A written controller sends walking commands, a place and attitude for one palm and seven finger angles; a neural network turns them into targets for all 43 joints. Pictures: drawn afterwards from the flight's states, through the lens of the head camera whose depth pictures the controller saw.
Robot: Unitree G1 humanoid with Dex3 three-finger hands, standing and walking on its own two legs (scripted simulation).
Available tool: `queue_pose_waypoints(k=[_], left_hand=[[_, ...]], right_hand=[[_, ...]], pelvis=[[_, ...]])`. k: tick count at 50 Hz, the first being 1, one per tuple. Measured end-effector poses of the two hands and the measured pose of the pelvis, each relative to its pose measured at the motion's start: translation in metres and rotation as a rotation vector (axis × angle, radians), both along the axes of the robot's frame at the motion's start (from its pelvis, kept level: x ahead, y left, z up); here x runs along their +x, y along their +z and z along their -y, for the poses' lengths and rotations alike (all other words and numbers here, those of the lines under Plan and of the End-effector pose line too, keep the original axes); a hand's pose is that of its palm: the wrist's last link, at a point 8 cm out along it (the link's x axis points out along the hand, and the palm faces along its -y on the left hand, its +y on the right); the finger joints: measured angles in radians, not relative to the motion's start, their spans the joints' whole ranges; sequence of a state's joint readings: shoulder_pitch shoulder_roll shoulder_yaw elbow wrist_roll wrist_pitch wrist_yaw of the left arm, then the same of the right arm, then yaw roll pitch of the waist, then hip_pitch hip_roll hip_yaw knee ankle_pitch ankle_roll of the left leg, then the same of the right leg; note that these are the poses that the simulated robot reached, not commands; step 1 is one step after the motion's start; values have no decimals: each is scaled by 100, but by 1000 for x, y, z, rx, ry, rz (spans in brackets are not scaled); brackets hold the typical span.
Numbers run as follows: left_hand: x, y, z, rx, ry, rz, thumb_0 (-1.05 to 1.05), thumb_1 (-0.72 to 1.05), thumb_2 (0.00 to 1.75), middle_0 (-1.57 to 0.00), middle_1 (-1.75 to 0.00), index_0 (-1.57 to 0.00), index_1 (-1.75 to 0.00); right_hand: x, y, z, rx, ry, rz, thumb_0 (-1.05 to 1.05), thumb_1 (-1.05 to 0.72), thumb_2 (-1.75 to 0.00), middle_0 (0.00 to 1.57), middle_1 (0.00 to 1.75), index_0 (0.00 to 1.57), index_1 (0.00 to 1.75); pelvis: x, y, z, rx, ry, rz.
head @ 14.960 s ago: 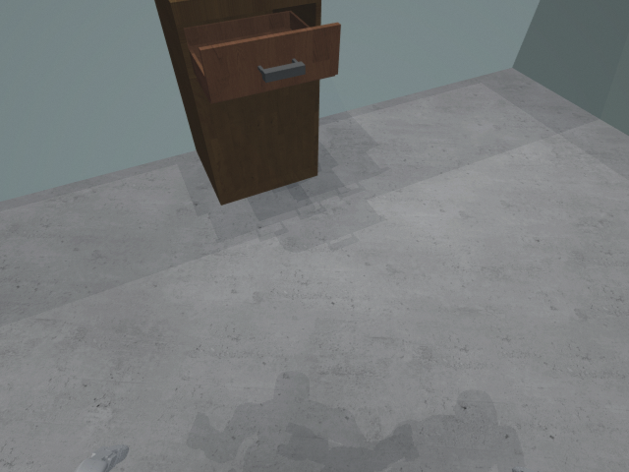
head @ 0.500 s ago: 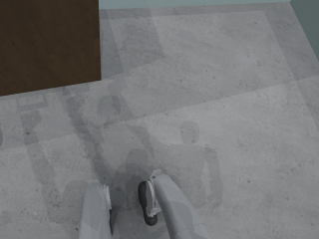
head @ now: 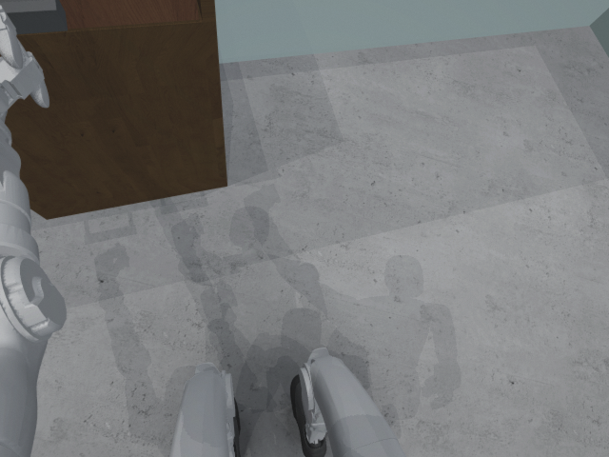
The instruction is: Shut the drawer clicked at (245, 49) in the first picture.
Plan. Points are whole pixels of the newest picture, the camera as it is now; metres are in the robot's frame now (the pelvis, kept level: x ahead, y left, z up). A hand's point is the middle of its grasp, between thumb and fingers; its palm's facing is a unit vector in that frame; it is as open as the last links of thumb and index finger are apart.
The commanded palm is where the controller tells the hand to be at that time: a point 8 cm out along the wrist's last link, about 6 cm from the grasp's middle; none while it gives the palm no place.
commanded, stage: draw the hand back to the body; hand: left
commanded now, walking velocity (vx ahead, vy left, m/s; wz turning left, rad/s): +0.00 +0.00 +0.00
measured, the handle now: out of the picture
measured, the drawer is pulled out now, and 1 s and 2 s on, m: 0.00 0.00 0.00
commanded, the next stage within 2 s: step back with the hand held close in 1.40 s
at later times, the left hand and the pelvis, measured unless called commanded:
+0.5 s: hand out of the picture +0.41 +0.25 +0.15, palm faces +0.16 -0.99 -0.04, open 3.3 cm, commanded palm +0.36 +0.29 +0.15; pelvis +0.03 +0.00 +0.07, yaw +4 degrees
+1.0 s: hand out of the picture +0.26 +0.25 +0.24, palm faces +0.39 -0.86 -0.32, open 3.2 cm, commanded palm +0.20 +0.29 +0.26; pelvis +0.03 +0.00 +0.13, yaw +5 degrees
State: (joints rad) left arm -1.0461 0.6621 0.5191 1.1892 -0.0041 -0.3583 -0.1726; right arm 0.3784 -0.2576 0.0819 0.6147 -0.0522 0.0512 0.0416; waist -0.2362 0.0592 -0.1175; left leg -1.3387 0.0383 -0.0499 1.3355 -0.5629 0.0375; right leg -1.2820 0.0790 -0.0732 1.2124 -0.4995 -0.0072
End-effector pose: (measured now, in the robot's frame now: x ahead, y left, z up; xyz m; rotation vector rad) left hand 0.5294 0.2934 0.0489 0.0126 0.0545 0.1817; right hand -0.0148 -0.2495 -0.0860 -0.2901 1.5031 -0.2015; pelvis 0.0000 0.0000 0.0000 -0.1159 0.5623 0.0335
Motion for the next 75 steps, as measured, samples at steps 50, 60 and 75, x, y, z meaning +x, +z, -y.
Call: queue_pose_waypoints(k=[50, 60, 75], left_hand=[[-315, 208, 1, 337, 220, 39, 1, 89, 90, -141, -160, -140, -160], [-373, 255, 10, 454, 282, 123, 1, 89, 90, -141, -160, -140, -160], [-397, 249, 22, 448, 316, 98, 1, 89, 90, -141, -160, -140, -160]], right_hand=[[253, 140, -57, 177, 268, 793, 1, -90, -90, 20, 30, 21, 30], [261, 148, -53, 183, 317, 833, 2, -90, -90, 20, 30, 21, 30], [237, 140, -36, 168, 298, 813, 2, -90, -90, 20, 30, 21, 30]], pelvis=[[35, 128, 1, 128, 61, 571], [36, 133, 10, 133, 70, 613], [23, 134, 22, 137, 72, 644]])
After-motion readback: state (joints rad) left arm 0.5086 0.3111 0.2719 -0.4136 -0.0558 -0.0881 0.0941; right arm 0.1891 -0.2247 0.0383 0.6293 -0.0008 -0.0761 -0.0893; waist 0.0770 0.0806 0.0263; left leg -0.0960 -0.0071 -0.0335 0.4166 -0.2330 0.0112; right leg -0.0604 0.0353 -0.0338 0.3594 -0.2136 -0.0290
